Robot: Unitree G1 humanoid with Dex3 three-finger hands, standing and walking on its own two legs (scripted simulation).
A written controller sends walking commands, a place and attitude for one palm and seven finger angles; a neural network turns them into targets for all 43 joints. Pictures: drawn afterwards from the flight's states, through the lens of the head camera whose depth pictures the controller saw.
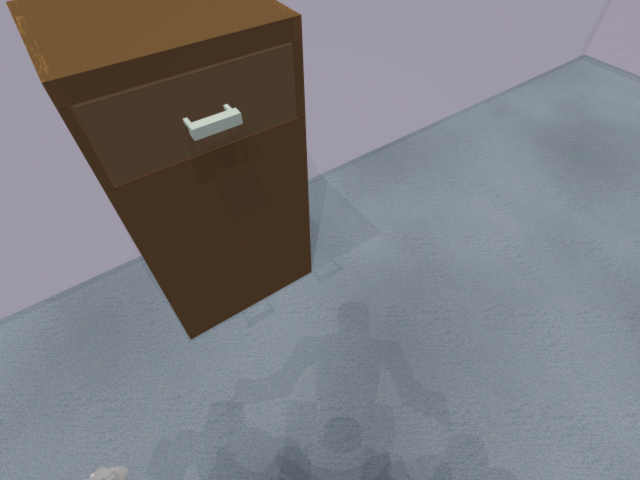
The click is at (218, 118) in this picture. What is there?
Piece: drawer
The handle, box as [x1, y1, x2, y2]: [183, 104, 242, 140]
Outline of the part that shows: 240,112 235,107 231,108 227,104 223,105 225,110 220,113 191,122 186,117 183,118 183,121 187,126 191,136 196,140 242,123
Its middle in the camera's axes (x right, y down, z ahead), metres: -0.23 -0.25 +0.81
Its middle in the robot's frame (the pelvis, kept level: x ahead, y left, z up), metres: +0.77 +0.27 +0.02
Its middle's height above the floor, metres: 0.79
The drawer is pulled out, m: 0.00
